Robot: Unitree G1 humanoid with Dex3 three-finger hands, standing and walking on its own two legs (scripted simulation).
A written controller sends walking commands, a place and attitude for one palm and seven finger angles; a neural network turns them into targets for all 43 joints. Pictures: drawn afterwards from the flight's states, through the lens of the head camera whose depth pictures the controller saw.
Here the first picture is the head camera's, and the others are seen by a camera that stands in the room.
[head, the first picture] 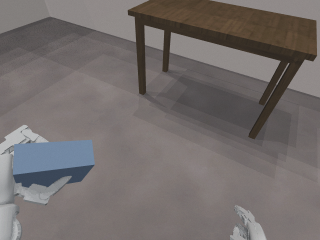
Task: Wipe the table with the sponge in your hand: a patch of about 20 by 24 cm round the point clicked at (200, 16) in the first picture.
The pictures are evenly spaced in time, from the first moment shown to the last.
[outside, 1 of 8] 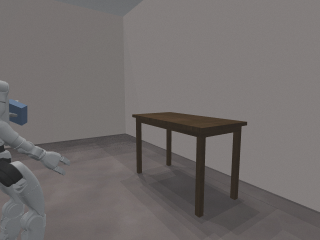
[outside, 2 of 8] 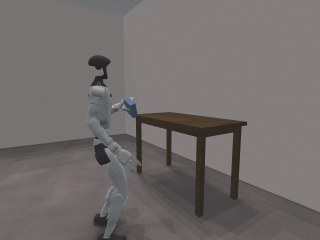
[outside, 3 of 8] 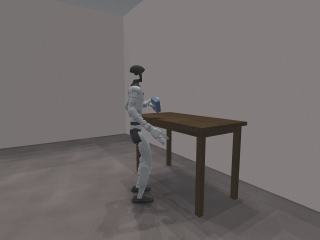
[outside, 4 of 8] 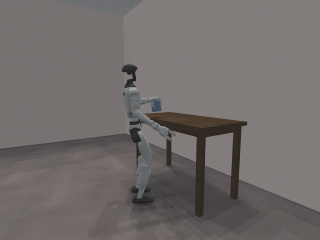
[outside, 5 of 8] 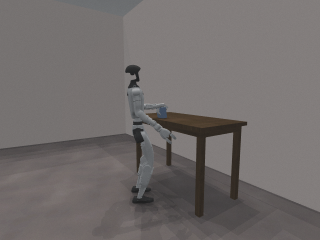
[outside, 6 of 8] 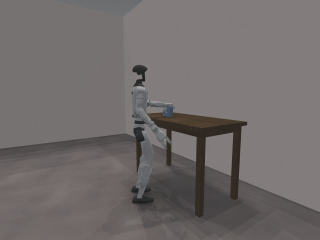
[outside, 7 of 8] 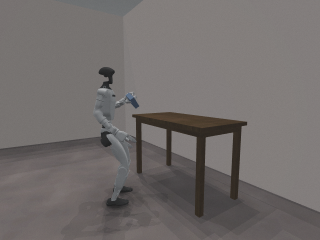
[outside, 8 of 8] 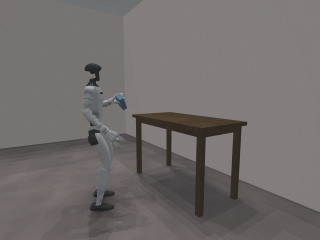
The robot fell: no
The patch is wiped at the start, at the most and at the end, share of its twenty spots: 0.00 1.00 1.00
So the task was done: yes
